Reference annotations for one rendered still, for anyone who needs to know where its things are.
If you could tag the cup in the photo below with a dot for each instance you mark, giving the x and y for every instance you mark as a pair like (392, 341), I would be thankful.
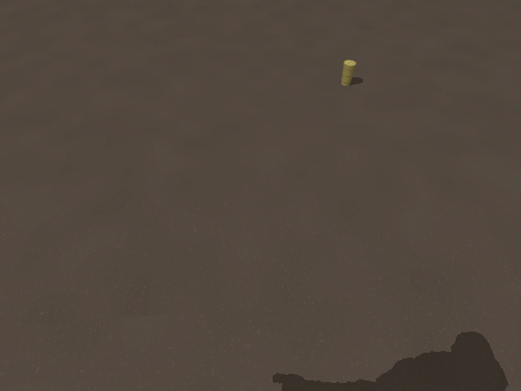
(348, 70)

